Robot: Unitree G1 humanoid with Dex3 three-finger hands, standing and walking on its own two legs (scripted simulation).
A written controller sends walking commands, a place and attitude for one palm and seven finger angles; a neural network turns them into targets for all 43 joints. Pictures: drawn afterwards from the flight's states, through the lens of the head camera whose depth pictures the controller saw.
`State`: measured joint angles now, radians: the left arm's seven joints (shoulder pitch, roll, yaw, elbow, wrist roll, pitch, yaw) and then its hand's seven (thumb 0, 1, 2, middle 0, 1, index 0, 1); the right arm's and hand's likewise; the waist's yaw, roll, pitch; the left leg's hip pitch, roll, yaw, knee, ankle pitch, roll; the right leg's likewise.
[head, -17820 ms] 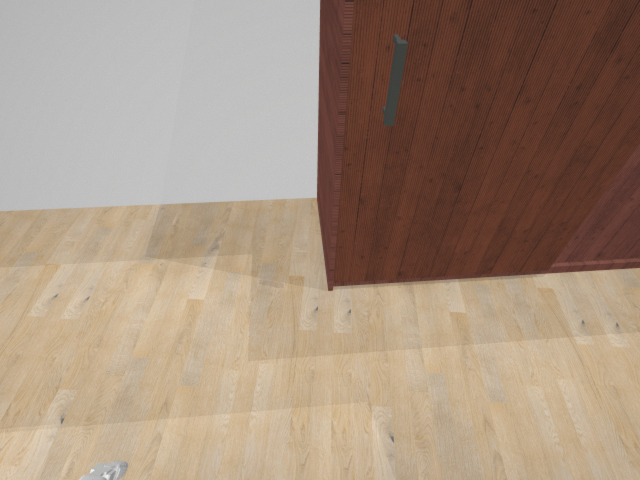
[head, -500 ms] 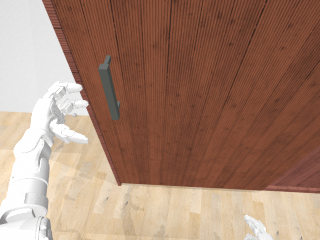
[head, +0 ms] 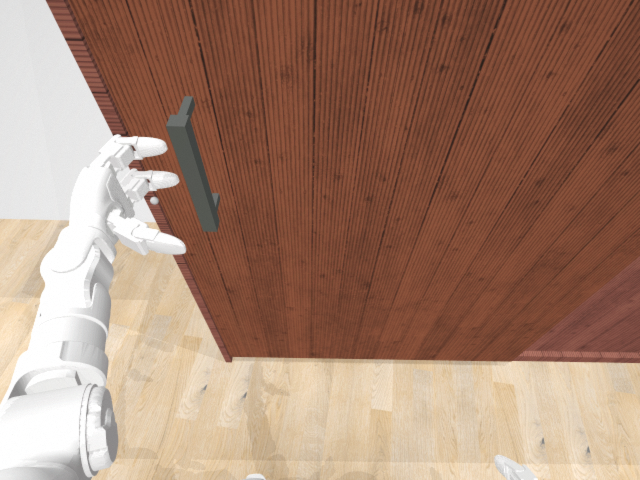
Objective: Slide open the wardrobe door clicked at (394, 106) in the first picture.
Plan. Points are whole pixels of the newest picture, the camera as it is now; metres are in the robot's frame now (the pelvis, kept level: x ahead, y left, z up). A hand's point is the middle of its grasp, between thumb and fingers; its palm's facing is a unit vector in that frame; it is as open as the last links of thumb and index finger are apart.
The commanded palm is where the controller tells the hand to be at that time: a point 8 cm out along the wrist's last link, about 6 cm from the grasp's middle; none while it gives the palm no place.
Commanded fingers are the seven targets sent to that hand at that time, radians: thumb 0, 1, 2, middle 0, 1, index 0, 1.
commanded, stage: move the hooked fingers beside the handle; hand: left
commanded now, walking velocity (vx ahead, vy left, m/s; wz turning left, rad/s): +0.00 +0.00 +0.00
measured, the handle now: (200, 170) +0.49 +0.16 +0.11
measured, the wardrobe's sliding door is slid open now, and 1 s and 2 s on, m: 0.00 0.00 0.00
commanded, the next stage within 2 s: feel for the door with the fingertips in 0.82 s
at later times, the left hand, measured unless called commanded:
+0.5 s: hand (153, 206) +0.42 +0.21 +0.11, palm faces -0.03 -1.00 +0.00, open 14.0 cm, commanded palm +0.39 +0.26 +0.11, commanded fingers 0.00 -0.50 0.30 -0.30 -1.20 -0.30 -1.20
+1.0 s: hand (147, 212) +0.42 +0.22 +0.10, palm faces -0.01 -1.00 -0.01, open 14.0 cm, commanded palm +0.39 +0.26 +0.11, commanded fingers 0.00 -0.50 0.30 -0.30 -1.20 -0.30 -1.20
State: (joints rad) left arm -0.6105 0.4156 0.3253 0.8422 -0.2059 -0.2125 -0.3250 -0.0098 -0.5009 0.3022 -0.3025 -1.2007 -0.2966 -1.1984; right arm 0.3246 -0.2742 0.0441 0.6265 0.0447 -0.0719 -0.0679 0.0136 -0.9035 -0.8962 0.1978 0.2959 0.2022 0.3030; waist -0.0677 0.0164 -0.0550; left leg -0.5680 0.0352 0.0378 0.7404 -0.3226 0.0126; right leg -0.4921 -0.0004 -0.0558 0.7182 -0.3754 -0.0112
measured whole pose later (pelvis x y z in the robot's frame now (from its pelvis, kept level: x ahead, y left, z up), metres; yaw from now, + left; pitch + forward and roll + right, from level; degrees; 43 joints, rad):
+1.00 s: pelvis +0.00 +0.01 +0.00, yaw +0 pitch +9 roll -1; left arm -0.59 0.42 0.30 0.85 -0.21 -0.22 -0.32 -0.01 -0.50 0.30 -0.30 -1.20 -0.30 -1.20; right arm 0.33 -0.27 0.04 0.61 0.05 -0.04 -0.07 0.01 -0.90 -0.90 0.20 0.30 0.20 0.30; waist -0.06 0.02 -0.06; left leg -0.59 0.03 0.03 0.77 -0.33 0.02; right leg -0.51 0.00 -0.06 0.73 -0.38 -0.01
